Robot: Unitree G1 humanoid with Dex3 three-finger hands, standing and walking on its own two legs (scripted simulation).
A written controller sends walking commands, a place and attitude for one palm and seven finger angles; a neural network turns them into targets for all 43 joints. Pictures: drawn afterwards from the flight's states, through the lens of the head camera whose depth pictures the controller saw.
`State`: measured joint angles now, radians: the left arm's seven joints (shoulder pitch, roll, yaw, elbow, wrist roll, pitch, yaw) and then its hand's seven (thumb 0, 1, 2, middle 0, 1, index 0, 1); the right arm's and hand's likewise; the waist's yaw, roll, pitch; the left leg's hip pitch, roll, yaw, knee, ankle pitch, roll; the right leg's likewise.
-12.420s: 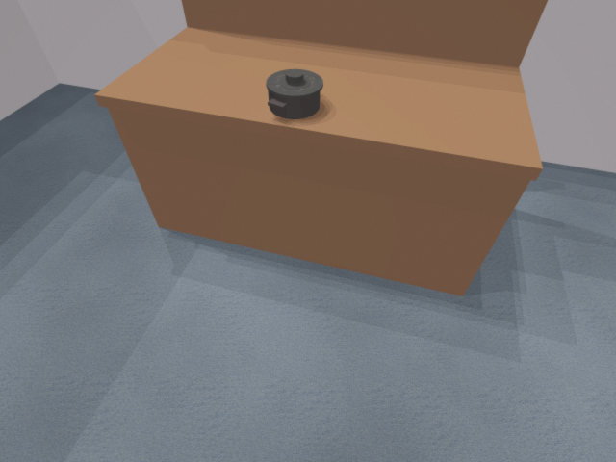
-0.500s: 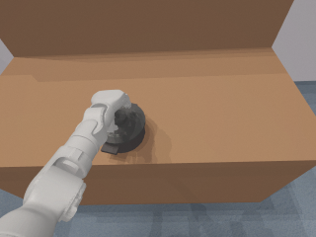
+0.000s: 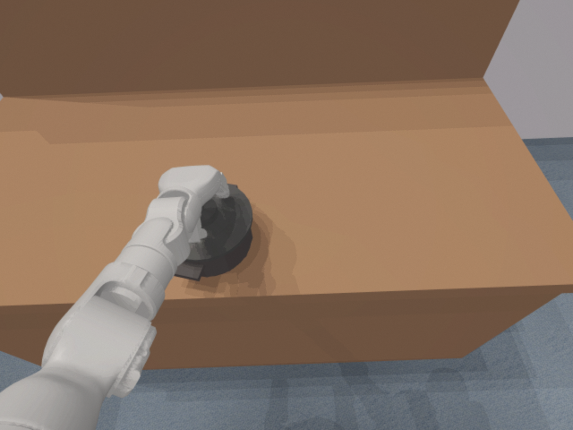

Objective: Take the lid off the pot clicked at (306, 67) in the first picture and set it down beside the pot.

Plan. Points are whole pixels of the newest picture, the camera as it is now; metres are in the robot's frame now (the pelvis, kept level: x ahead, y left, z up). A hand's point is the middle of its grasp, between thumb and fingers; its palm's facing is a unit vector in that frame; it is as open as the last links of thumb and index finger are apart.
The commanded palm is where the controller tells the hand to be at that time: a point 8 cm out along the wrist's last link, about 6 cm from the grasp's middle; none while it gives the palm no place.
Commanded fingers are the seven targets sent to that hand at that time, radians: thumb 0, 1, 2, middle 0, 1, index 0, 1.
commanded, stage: lower the open fingers around the knob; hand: left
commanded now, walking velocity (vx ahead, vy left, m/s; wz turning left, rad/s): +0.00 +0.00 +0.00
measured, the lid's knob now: (201, 211) +0.47 +0.13 -0.01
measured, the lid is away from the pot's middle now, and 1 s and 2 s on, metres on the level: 0.00 0.00 0.00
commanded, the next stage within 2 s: raise the hand to come down again in 1.34 s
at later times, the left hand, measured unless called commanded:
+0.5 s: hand (197, 213) +0.44 +0.13 +0.02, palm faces -0.38 -0.04 -0.92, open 10.1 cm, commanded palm +0.45 +0.13 +0.07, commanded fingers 0.00 -0.23 1.25 -0.81 -0.08 -0.81 -0.08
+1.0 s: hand (197, 212) +0.45 +0.13 +0.02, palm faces -0.39 -0.02 -0.92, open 10.1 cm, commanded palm +0.45 +0.13 +0.06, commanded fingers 0.00 -0.23 1.25 -0.81 -0.08 -0.81 -0.08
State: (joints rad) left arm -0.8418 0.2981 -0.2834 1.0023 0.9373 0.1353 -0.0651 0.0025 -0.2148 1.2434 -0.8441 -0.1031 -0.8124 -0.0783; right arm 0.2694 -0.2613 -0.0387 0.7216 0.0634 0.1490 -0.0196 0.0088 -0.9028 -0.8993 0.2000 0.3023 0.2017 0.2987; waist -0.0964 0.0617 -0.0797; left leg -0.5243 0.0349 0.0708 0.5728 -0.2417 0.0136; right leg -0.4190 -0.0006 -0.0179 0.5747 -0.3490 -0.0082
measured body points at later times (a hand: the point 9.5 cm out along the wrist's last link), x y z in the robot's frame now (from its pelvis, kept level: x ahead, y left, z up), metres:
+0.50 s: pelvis -0.01 +0.00 +0.00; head +0.05 -0.01 +0.44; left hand +0.46 +0.13 +0.07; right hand +0.05 -0.26 -0.14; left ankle +0.02 +0.12 -0.73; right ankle -0.05 -0.11 -0.73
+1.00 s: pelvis -0.01 +0.01 +0.00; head +0.05 -0.01 +0.44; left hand +0.46 +0.13 +0.07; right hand +0.03 -0.26 -0.14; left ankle +0.02 +0.12 -0.73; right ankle -0.05 -0.11 -0.73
